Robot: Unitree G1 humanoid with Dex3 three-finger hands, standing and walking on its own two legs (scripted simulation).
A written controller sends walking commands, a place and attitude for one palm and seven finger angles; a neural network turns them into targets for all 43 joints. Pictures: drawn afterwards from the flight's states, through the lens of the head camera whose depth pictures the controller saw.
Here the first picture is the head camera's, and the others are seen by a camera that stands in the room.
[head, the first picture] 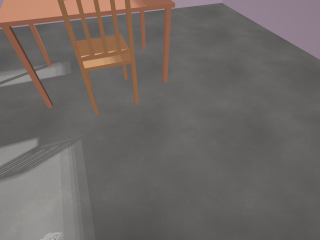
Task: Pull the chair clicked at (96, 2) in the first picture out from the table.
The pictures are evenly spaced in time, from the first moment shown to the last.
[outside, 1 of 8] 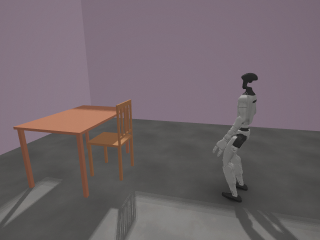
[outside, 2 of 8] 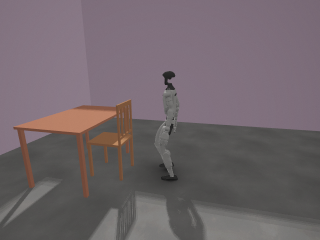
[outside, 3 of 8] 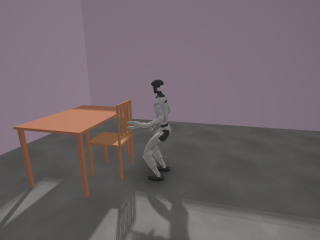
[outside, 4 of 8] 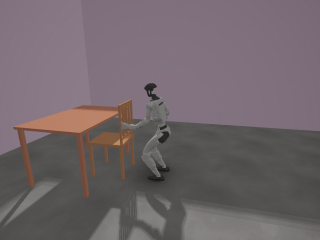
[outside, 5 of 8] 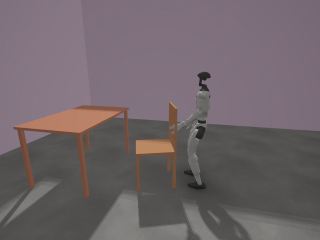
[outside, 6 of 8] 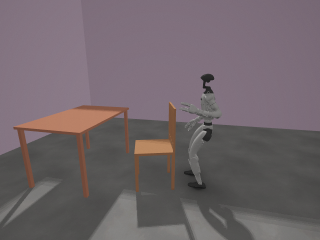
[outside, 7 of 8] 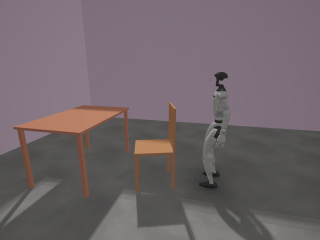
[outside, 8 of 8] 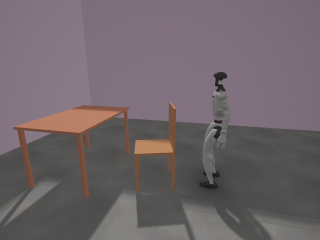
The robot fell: no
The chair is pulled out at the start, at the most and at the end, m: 0.00 0.61 0.60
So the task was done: yes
